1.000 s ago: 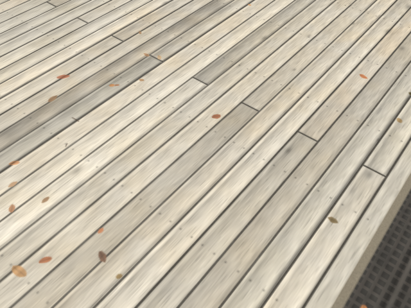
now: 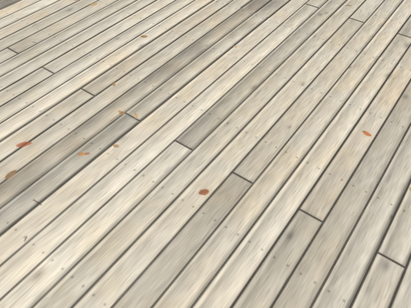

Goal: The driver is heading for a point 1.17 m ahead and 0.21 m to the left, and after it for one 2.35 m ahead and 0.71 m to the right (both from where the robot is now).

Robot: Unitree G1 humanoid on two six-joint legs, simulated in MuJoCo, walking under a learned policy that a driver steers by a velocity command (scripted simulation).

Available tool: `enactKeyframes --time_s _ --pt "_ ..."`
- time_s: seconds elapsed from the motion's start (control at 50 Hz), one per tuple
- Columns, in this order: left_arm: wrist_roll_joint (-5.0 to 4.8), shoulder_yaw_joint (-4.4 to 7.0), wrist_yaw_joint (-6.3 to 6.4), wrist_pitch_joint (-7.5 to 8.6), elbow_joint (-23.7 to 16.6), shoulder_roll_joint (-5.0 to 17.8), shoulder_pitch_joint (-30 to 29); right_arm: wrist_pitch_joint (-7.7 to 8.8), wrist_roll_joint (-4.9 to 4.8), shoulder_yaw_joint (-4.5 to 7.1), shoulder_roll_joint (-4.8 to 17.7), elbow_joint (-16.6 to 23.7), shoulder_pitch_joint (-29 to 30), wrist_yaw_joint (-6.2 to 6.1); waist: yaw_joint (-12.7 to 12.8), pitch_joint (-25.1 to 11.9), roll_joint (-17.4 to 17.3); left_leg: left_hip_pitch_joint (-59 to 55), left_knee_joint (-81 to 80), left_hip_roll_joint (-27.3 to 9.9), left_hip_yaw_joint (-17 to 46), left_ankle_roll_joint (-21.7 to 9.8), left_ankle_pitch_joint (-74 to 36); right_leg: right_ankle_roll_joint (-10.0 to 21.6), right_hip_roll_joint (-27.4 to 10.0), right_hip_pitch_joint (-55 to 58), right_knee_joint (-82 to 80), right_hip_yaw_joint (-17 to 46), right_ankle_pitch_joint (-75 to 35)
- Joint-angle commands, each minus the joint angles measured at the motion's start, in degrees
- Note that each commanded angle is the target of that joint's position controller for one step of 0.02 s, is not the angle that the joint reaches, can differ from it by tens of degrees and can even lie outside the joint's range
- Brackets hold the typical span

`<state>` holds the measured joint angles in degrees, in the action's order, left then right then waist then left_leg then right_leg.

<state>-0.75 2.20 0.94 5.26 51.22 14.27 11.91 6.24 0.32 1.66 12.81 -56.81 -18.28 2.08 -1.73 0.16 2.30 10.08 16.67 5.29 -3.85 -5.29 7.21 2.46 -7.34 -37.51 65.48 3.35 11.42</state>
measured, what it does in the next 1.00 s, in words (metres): walks ahead: right foot, then left foot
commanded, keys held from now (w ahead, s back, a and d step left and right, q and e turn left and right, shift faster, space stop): w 1.00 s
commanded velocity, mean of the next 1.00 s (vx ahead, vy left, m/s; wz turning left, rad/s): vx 0.50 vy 0.00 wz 0.00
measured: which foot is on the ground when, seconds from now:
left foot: down 0.00-0.30, up 0.32-0.86, down 0.88-1.00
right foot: up 0.00-0.28, down 0.30-0.90, up 0.92-1.00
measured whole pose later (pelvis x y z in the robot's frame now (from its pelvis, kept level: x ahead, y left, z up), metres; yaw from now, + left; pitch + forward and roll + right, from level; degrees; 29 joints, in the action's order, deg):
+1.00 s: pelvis +0.55 -0.02 -0.01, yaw +1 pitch +2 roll +0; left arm -1.5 2.6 0.1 5.8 55.9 14.4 18.2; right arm 5.7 -0.2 3.1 13.9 -51.3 -8.6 1.9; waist 0.2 1.5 1.4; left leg 21.5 28.1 1.6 -3.5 -3.7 8.4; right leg 2.5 -2.1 -21.8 68.5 1.9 21.7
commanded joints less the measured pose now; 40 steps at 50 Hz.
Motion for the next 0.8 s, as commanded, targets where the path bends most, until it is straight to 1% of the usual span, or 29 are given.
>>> enactKeyframes --time_s 0.02,0.06,0.12,0.18,0.22,0.24,0.26,0.28,0.3,0.32,0.34,0.36,0.38,0.4,0.42,0.44,0.46,0.48,0.5,0.54,0.56,0.62,0.66,0.7,0.74,0.78,0.8 --pt "0.72 0.81 0.43 -0.25 -2.41 2.67 2.02 1.0 -0.04 1.17 7.5 3.06 2.13 -1.15 2.66 3.13 -4.55 5.62 -11.94 -16.08 12.23 -9.75 -3.68 -1.65 -2.45 -1.86 -7.69 0.08 -8.77" --pt "0.55 0.67 0.14 0.17 -3.78 2.17 -2.72 0.53 -0.44 1.28 8.21 2.69 -0.23 -1.79 1.02 2.98 -4.32 2.66 -11.54 -15.64 10.95 -8.42 -4.72 -1.84 -1.66 -2.38 -16.68 -0.65 -14.22" --pt "0.04 0.34 -0.54 0.49 -5.29 1.64 -8.96 0.08 -1.1 1.51 9.41 1.77 -3.54 -2.12 -1.34 3.27 -4.67 -0.94 -10.81 -15.5 9.27 -7.04 -4.26 -2.3 0.6 -0.07 -26.6 -2.5 -17.63" --pt "-0.46 0.11 -1.61 0.75 -7.01 1.92 -13.52 -0.63 -1.46 1.68 9.64 0.54 -6.27 -2.17 -2.86 4.5 -5.15 -6.33 -8.45 -17.53 9.71 -6.78 -3.29 -1.91 1.54 -0.35 -31.79 -2.71 -15.02" --pt "-0.56 0.21 -2.39 1.19 -8.04 2.69 -14.64 -1.21 -1.49 1.94 9.92 0.11 -6.75 -2.31 -2.53 4.71 -5.5 -9.87 -6.03 -19.34 10.51 -6.17 -3.88 -0.54 2.06 0.14 -34.33 -2.62 -10.87" --pt "-0.56 0.42 -2.66 1.45 -8.15 3.36 -13.76 -1.5 -1.53 2.13 10.31 0.09 -6.38 -2.38 -1.67 4.24 -5.9 -10.99 -4.46 -19.99 10.89 -5.68 -5.46 0.28 2.54 2.03 -35.53 -2.86 -8.57" --pt "-0.54 0.82 -2.8 1.69 -7.77 4.23 -11.43 -1.81 -1.55 2.3 10.78 0.24 -5.5 -2.41 -0.07 3.05 -6.56 -11.38 -1.85 -20.09 10.77 -5.09 -10.16 1.15 3.61 5.97 -36.6 -3.79 -6.69" --pt "-0.42 1.77 -2.73 1.86 -6.32 5.83 -6.03 -2.11 -1.4 2.2 10.72 0.6 -4.13 -2.42 3.17 0.03 -6.62 -10.79 4.55 -18.32 9.08 -3.94 -19.72 2.38 5.54 13.68 -37.92 -5.41 -5.81" --pt "-0.36 3.39 -2.35 1.99 -3.14 9.07 4.57 -2.28 -0.8 1.52 8.94 1.18 -3.61 -2.38 7.5 -6.63 -5.18 -6.31 17.26 -14.72 6.13 -2.25 -24.3 4.48 5.16 27.91 -37.44 -4.52 -6.74" --pt "0.71 4.84 -2.02 1.88 -1.35 15.0 14.57 -1.62 -0.06 0.0 4.6 2.69 -6.85 -2.19 8.72 -16.36 4.33 12.07 39.57 -8.42 1.74 1.22 -9.44 10.99 -8.71 50.06 -37.35 14.05 -5.0" --pt "0.68 4.73 -2.51 1.58 -0.39 15.27 17.4 -0.13 -0.61 -1.34 0.34 2.22 -10.66 -1.79 7.4 -21.74 15.7 28.27 53.1 -1.08 6.33 2.8 24.52 16.2 -16.15 60.94 -46.32 36.67 3.79" --pt "0.4 3.24 -2.5 1.74 -0.83 10.0 14.8 0.94 -2.23 0.43 7.51 2.66 -6.12 -1.57 7.82 -16.55 9.74 34.09 59.32 -4.79 11.37 1.49 23.22 13.56 -14.39 56.84 -48.13 34.44 6.8" --pt "0.14 2.45 -2.42 1.71 -2.21 7.96 8.71 1.43 -2.86 1.0 9.61 4.36 -1.22 -1.54 6.32 -9.59 6.34 35.53 58.76 -8.01 9.53 0.61 17.26 11.39 -12.86 48.42 -48.97 25.63 1.87" --pt "0.45 1.83 -2.62 1.6 -3.2 6.36 3.92 1.33 -2.16 1.16 9.22 4.65 1.26 -1.92 4.57 -6.3 1.48 32.67 56.12 -10.54 8.37 0.8 12.03 10.42 -10.45 40.45 -50.73 19.3 -3.96" --pt "0.8 1.45 -2.87 1.65 -3.46 5.01 1.67 0.75 -1.47 1.45 8.17 4.76 1.55 -2.14 2.8 -3.89 1.17 29.86 52.8 -12.32 8.24 1.1 8.75 9.8 -8.23 34.9 -52.73 14.65 -7.48" --pt "1.13 1.13 -3.09 1.71 -3.01 3.82 1.16 -0.09 -1.33 1.48 6.85 4.53 0.42 -2.13 1.37 -3.33 2.11 26.66 50.82 -13.35 8.26 1.34 6.81 9.37 -6.51 31.66 -54.49 11.56 -8.92" --pt "1.1 1.15 -3.16 1.83 -2.33 3.68 1.84 -0.8 -1.36 1.42 5.59 4.13 -0.63 -2.17 0.77 -2.82 2.36 25.29 49.74 -13.34 7.67 1.72 5.82 9.71 -5.53 29.97 -55.69 9.38 -11.02" --pt "1.05 1.32 -3.05 1.97 -1.56 4.33 2.91 -1.31 -1.32 1.47 5.02 4.12 -0.8 -2.27 0.32 -2.07 2.05 25.49 48.58 -13.45 7.29 2.13 4.95 10.11 -5.14 29.04 -56.4 7.58 -13.88" --pt "1.03 1.53 -2.8 2.03 -0.94 5.15 3.82 -1.62 -1.16 1.61 5.12 4.63 0.37 -2.37 0.19 -1.12 1.59 27.07 46.89 -13.58 7.1 2.6 3.26 10.38 -4.98 28.91 -56.99 6.16 -16.36" --pt "1.06 1.82 -2.13 1.78 0.12 6.23 6.01 -1.82 -0.72 1.84 5.29 6.24 4.81 -2.49 0.99 0.39 0.66 31.25 41.42 -13.83 7.01 3.59 -1.34 10.53 -5.15 30.23 -57.78 4.65 -19.13" --pt "0.99 1.8 -1.78 1.52 0.54 6.26 6.97 -1.78 -0.6 1.88 5.1 7.02 7.07 -2.45 1.48 0.85 0.63 32.64 38.28 -13.79 6.89 3.97 -3.77 10.34 -5.05 31.01 -58.04 3.98 -19.49" --pt "0.7 1.73 -1.06 1.02 1.36 6.65 8.91 -1.42 -0.73 1.64 4.12 8.72 12.99 -2.02 3.04 2.02 1.09 31.65 27.77 -12.7 5.74 4.17 -11.18 9.02 -3.69 31.58 -59.0 1.16 -17.29" --pt "0.39 1.81 -0.81 0.89 2.25 7.14 10.82 -1.21 -0.94 1.37 3.75 9.76 17.01 -1.68 4.35 3.13 0.97 30.5 22.28 -11.58 4.59 4.07 -13.79 8.6 -3.6 32.76 -59.53 0.31 -15.26" --pt "0.14 1.91 -0.71 0.59 3.4 7.34 12.86 -1.03 -1.19 1.19 3.75 10.74 20.17 -1.23 5.4 4.29 0.99 30.82 18.75 -10.86 4.18 3.79 -13.57 8.59 -4.5 35.76 -59.02 0.22 -14.23" --pt "0.01 2.1 -0.53 0.04 4.48 7.43 14.32 -0.72 -1.44 1.05 3.86 11.99 22.91 -0.56 5.94 5.4 1.09 32.05 16.27 -10.55 4.33 3.06 -11.59 8.55 -6.15 39.69 -57.53 0.42 -14.9" --pt "-0.17 2.44 -0.21 -0.48 5.04 7.88 14.33 -0.27 -1.54 1.06 4.3 12.98 24.09 0.19 5.39 5.59 1.29 31.72 14.39 -10.16 4.33 1.85 -8.16 8.05 -7.73 42.85 -55.23 0.67 -17.4" --pt "-0.23 2.63 -0.1 -0.72 5.09 8.23 13.82 -0.07 -1.56 1.21 4.76 13.07 23.51 0.47 4.65 5.01 1.62 29.78 13.59 -9.63 3.9 1.16 -6.07 7.62 -8.15 43.74 -53.75 0.61 -20.0"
